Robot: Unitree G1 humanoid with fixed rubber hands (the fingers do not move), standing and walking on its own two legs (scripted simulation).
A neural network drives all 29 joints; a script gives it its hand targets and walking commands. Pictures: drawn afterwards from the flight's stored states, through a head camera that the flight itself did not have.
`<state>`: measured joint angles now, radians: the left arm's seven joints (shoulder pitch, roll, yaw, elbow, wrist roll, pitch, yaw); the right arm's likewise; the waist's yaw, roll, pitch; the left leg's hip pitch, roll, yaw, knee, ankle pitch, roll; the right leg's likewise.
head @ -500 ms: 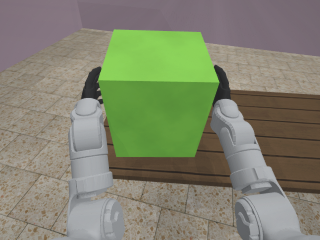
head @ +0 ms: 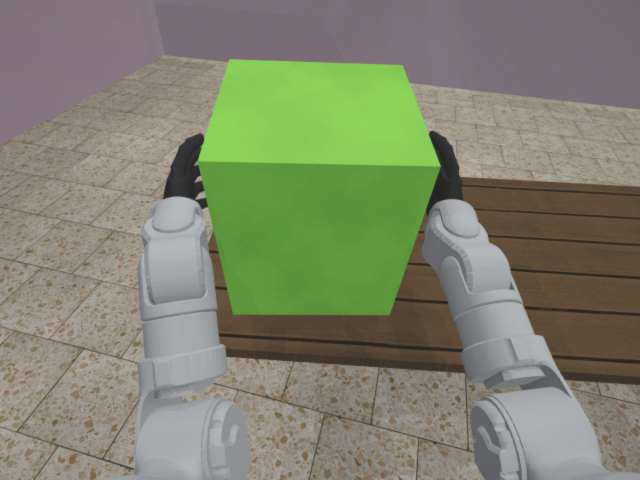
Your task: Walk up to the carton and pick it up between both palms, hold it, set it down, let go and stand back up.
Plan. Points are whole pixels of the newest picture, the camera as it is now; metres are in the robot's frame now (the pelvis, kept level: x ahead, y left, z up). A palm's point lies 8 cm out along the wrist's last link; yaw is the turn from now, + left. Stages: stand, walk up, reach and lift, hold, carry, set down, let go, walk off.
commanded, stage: hold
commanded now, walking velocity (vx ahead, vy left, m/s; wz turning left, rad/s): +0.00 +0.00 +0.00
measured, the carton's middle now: (314, 195) +0.40 +0.01 +0.19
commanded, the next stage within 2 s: none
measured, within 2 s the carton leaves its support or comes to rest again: neither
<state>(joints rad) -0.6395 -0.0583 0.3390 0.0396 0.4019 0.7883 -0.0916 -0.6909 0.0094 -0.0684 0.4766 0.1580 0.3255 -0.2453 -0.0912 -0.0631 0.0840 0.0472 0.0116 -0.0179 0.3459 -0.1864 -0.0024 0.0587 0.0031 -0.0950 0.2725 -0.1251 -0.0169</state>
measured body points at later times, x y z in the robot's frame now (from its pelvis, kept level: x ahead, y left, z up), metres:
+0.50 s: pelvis +0.00 +0.00 +0.00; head -0.05 +0.03 +0.45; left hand +0.37 +0.16 +0.21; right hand +0.37 -0.14 +0.21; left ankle +0.02 +0.12 -0.75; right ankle +0.03 -0.11 -0.75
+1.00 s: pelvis +0.00 +0.00 +0.00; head -0.05 +0.03 +0.45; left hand +0.37 +0.16 +0.21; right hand +0.37 -0.14 +0.21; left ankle +0.02 +0.12 -0.75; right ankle +0.03 -0.11 -0.75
